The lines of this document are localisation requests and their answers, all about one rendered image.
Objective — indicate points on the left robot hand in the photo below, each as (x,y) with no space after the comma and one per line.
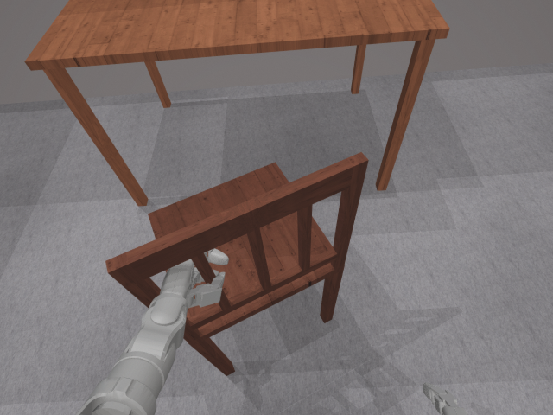
(181,278)

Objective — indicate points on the chair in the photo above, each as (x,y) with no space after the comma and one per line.
(263,223)

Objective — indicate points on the right robot hand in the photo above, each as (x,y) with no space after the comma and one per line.
(444,402)

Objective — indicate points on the table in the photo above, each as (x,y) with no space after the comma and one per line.
(104,32)

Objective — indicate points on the robot left forearm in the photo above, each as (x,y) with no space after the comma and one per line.
(138,376)

